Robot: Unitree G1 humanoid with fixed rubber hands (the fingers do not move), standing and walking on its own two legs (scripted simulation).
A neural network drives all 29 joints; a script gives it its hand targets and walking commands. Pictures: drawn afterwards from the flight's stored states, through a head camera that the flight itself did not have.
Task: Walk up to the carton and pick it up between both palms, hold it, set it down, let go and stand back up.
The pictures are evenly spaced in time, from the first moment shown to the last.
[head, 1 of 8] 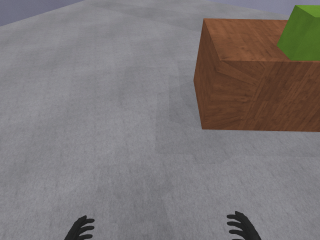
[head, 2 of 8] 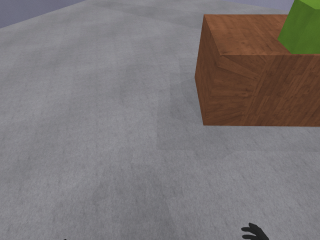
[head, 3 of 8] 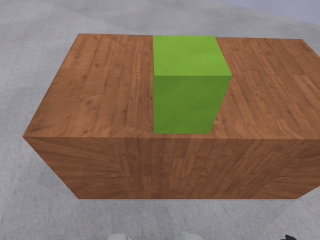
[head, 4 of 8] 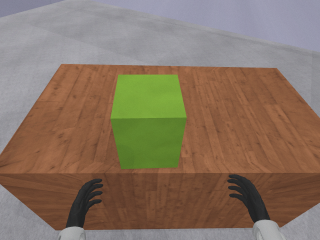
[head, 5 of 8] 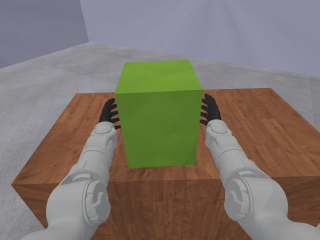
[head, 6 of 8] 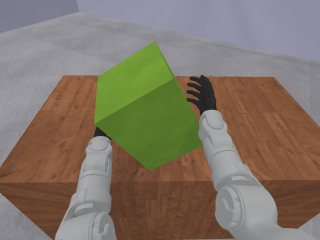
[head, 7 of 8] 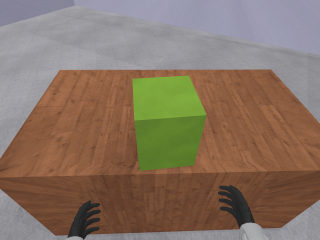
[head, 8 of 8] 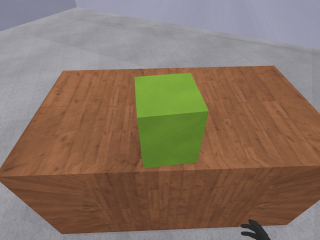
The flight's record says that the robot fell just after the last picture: no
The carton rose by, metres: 0.22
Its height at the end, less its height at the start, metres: +0.00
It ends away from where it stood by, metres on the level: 0.07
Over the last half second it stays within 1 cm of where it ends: yes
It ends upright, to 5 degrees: yes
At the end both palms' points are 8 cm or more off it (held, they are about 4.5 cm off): yes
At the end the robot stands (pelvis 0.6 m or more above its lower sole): yes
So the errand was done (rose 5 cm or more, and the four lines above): yes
